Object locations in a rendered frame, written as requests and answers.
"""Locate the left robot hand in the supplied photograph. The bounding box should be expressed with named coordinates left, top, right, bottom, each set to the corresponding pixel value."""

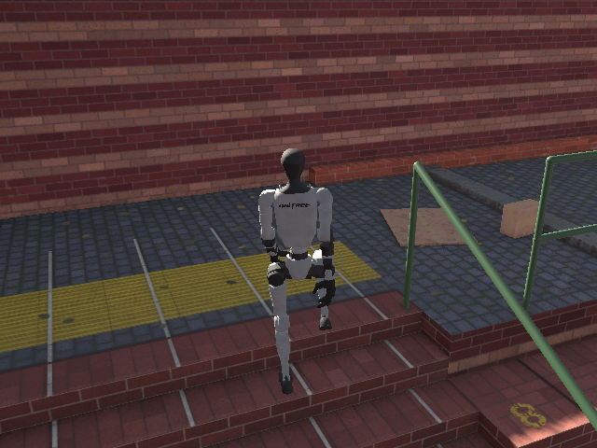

left=269, top=248, right=289, bottom=263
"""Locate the robot left upper arm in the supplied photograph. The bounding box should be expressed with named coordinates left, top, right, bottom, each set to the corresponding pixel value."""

left=258, top=189, right=275, bottom=240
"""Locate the right robot shin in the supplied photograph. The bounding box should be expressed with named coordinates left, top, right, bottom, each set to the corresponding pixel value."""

left=317, top=278, right=328, bottom=318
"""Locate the left robot forearm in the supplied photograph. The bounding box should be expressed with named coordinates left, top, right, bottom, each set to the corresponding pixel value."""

left=260, top=230, right=278, bottom=256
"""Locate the robot shin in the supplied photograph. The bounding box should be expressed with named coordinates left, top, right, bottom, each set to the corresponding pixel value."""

left=317, top=278, right=328, bottom=318
left=274, top=316, right=290, bottom=381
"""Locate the left robot shin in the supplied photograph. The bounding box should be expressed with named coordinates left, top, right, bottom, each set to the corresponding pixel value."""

left=274, top=316, right=290, bottom=381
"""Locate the robot right upper arm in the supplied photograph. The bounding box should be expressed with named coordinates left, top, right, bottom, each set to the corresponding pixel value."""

left=314, top=188, right=333, bottom=241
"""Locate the right robot hand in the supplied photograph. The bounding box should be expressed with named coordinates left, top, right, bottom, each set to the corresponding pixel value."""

left=312, top=279, right=336, bottom=308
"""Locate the right robot forearm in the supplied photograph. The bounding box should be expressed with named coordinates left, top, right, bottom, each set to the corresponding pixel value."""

left=320, top=228, right=336, bottom=281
